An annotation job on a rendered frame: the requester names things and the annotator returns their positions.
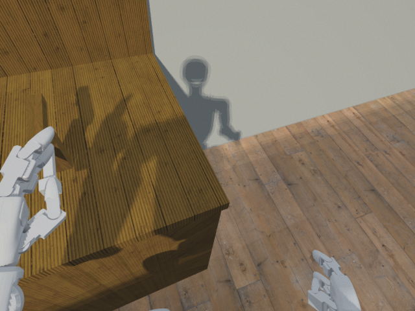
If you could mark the tap lever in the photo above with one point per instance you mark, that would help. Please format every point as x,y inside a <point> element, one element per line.
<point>49,170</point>

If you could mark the counter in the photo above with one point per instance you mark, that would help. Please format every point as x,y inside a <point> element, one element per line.
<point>142,201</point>

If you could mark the robot left forearm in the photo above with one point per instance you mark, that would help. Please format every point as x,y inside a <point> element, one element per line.
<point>11,295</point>

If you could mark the robot right hand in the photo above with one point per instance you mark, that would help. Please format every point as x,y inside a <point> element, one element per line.
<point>339,293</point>

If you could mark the robot left hand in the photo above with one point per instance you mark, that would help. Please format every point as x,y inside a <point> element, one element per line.
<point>20,177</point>

